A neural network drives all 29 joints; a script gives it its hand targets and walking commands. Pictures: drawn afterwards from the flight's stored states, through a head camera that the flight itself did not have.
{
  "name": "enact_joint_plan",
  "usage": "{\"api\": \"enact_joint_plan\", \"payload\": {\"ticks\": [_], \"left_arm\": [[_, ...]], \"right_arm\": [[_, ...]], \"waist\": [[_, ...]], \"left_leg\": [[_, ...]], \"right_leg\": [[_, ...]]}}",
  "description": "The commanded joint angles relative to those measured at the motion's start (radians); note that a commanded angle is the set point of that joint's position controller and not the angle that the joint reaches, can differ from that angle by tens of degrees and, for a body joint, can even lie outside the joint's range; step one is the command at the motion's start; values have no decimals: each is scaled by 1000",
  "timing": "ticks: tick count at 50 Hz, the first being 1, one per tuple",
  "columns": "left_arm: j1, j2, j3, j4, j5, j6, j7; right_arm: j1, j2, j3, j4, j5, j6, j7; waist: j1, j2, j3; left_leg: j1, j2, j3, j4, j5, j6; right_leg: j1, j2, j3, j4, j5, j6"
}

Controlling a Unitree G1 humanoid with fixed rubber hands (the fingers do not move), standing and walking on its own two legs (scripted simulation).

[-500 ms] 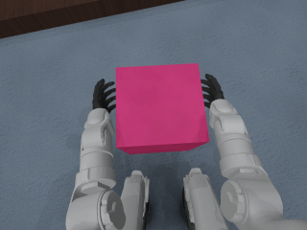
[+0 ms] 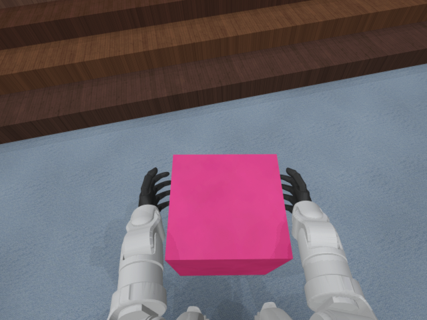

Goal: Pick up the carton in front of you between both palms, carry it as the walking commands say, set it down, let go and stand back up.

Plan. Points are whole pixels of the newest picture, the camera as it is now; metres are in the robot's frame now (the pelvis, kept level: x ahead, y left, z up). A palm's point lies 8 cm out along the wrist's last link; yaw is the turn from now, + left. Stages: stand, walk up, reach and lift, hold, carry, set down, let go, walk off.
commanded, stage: reach and lift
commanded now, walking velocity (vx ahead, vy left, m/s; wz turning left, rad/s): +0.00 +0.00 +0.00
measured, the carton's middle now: (223, 220) +0.35 +0.01 -0.09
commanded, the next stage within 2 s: hold in 1.32 s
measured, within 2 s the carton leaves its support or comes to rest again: neither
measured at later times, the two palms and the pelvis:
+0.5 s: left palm (131, 194) +0.32 +0.16 +0.10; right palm (320, 192) +0.31 -0.14 +0.09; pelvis +0.01 +0.00 +0.06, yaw +1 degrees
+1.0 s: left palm (132, 188) +0.33 +0.15 +0.11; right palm (320, 185) +0.32 -0.14 +0.10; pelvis +0.02 +0.00 +0.06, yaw +0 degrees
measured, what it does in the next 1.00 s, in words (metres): rises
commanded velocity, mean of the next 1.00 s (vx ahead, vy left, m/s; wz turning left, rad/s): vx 0.00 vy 0.00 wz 0.00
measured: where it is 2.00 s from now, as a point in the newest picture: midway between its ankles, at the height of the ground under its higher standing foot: outside the picture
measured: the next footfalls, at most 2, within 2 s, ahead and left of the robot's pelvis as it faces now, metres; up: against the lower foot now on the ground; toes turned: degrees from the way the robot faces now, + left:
none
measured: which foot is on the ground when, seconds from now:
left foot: down 0.00-1.00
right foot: down 0.00-1.00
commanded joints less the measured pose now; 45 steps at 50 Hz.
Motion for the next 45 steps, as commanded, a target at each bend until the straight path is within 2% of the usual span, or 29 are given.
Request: {"api": "enact_joint_plan", "payload": {"ticks": [1,2,3,4,5,8,9,11,13,14,15,16,18,19,20,21,22,23,24,25,27,28,33,35,37,39,43,44,45], "left_arm": [[-382,-981,-603,154,-137,72,-272],[-436,-983,-598,122,-126,71,-269],[-406,-983,-621,94,-164,72,-273],[-407,-937,-615,122,-129,87,-270],[-363,-991,-609,155,-153,96,-271],[-366,-984,-660,79,-143,127,-268],[-307,-1045,-649,112,-161,136,-269],[-359,-963,-678,-18,-159,155,-276],[-341,-960,-654,13,-172,173,-285],[-300,-955,-628,65,-157,190,-291],[-333,-935,-592,66,-130,197,-300],[-344,-887,-609,52,-123,199,-296],[-389,-915,-576,68,-115,213,-304],[-334,-928,-579,66,-111,224,-308],[-408,-938,-550,71,-105,217,-308],[-409,-947,-584,67,-123,228,-311],[-411,-907,-502,122,-86,228,-312],[-453,-956,-551,93,-109,226,-314],[-408,-917,-498,92,-97,226,-314],[-380,-917,-525,103,-107,234,-312],[-435,-941,-513,83,-99,218,-311],[-413,-933,-504,71,-91,224,-310],[-385,-876,-535,93,-100,225,-306],[-397,-923,-538,45,-104,208,-307],[-357,-937,-570,3,-132,197,-297],[-402,-957,-543,41,-117,204,-303],[-309,-931,-600,-21,-147,226,-305],[-331,-924,-615,-50,-153,238,-298],[-239,-912,-591,-22,-130,248,-299]], "right_arm": [[-558,1044,615,-35,191,-18,254],[-567,997,610,-52,174,-17,255],[-540,993,624,-93,169,-10,252],[-577,1020,588,-25,174,-4,254],[-487,1012,610,9,168,12,250],[-555,1036,642,-98,225,24,272],[-491,983,645,-93,184,43,267],[-435,1008,584,-93,147,76,257],[-475,983,634,-132,192,99,261],[-409,992,590,-118,171,115,260],[-480,1004,590,-131,192,118,264],[-490,1003,552,-86,168,131,272],[-546,989,525,-102,153,140,279],[-461,983,525,-101,151,143,287],[-561,996,534,-82,148,152,288],[-556,995,544,-117,178,152,289],[-554,972,484,-52,152,154,293],[-516,964,461,-44,131,146,299],[-578,972,465,-48,129,156,297],[-526,953,466,-89,136,155,300],[-635,972,536,-120,153,152,292],[-553,972,508,-75,156,157,299],[-490,951,465,-62,142,147,299],[-494,978,529,-147,148,136,287],[-501,1016,594,-166,177,121,299],[-559,995,566,-167,158,131,289],[-448,1009,623,-228,189,165,278],[-468,979,587,-208,182,168,281],[-445,1008,619,-242,207,172,278]], "waist": [[3,-33,-448],[15,-23,-431],[-62,-72,-439],[12,-49,-358],[-17,-31,-357],[18,28,-313],[-31,-18,-304],[-58,-62,-238],[-26,25,-223],[-60,31,-146],[-11,32,-72],[-8,-66,-52],[-9,-15,-49],[-50,-7,-53],[6,-15,-12],[-30,19,-73],[-3,32,-36],[-95,38,7],[0,-36,4],[-37,-26,23],[-6,-23,-41],[-16,20,-48],[-36,-13,-33],[-47,8,-95],[2,-23,-120],[-38,-40,-147],[-8,-34,-164],[-44,-40,-169],[19,-11,-166]], "left_leg": [[360,-90,-22,-211,299,29],[339,-92,-16,-217,304,17],[425,-80,-29,-234,328,24],[425,-76,-17,-266,290,24],[416,-80,-16,-304,254,16],[543,-80,-10,-344,343,15],[603,-59,-40,-372,356,13],[614,-66,-48,-420,373,13],[656,-64,-24,-461,355,2],[679,-59,-41,-505,275,11],[596,-68,-17,-507,191,10],[658,-48,-34,-538,177,31],[637,-41,-36,-555,175,28],[648,-58,-20,-561,134,14],[673,-51,-28,-554,138,28],[701,-58,-19,-557,139,15],[675,-35,-23,-568,77,32],[678,-46,-10,-567,103,7],[675,-31,-20,-572,79,36],[653,-44,-17,-594,85,31],[737,-55,-8,-558,158,30],[703,-55,2,-555,154,15],[725,-47,-4,-572,179,23],[711,-59,5,-549,221,18],[726,-61,4,-560,224,27],[751,-63,-9,-538,292,25],[785,-71,-5,-559,309,21],[775,-50,-31,-574,313,20],[801,-70,-8,-580,339,24]], "right_leg": [[425,78,34,-212,296,-7],[501,75,30,-231,306,-19],[462,76,11,-258,283,-10],[449,75,15,-270,239,-8],[591,67,23,-305,250,-18],[594,70,18,-340,305,-10],[604,75,12,-372,270,-21],[645,73,5,-416,314,-13],[739,55,9,-459,317,-19],[704,54,7,-484,233,-23],[742,40,17,-513,184,-19],[722,68,-10,-501,136,-10],[782,68,-6,-520,140,-15],[789,59,4,-539,117,-24],[729,46,-2,-546,78,-21],[763,42,9,-557,76,-22],[756,30,9,-544,56,-22],[720,46,3,-558,82,-37],[749,35,-2,-560,44,-27],[763,55,-16,-551,78,-18],[736,44,-7,-563,91,-10],[777,32,-2,-584,100,-23],[769,53,-12,-568,156,-13],[814,42,-4,-560,210,-12],[825,46,5,-539,229,2],[817,46,12,-553,273,-9],[840,51,14,-560,315,9],[838,61,-1,-543,304,-7],[869,62,5,-559,326,7]]}}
